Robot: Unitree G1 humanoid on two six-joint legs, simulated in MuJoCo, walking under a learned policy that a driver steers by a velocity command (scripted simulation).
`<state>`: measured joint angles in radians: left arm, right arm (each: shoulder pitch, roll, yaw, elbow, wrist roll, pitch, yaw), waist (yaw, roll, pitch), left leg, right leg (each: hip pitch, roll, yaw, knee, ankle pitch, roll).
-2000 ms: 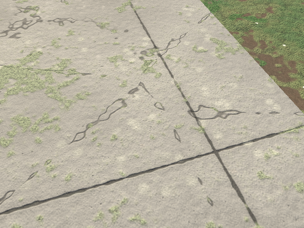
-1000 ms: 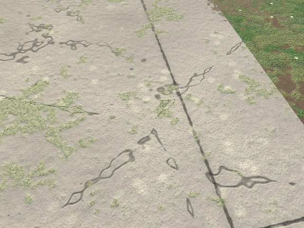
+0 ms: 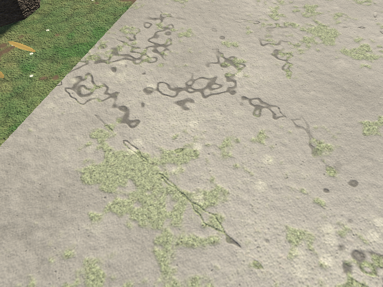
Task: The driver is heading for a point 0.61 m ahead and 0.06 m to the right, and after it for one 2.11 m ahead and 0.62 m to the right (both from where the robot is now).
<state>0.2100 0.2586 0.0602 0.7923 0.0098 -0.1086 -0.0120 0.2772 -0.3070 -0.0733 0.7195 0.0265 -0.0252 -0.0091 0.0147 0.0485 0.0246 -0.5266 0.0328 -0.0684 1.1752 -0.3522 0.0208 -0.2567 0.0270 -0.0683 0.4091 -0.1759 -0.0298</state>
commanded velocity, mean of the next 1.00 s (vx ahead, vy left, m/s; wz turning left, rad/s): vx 0.50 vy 0.00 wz -0.11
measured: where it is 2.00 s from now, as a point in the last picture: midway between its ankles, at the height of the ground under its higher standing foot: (245, 160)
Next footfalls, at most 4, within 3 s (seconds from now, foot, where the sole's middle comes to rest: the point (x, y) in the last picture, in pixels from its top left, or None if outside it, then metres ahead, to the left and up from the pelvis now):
0.32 left None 0.32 0.16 -0.78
0.86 right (229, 248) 0.62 -0.08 -0.78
1.34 left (194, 176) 0.94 0.05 -0.78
1.86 right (283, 160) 1.02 -0.33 -0.78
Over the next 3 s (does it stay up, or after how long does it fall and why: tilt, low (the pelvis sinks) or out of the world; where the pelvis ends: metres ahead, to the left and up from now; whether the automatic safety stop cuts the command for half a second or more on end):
stays up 1.44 -0.54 -0.01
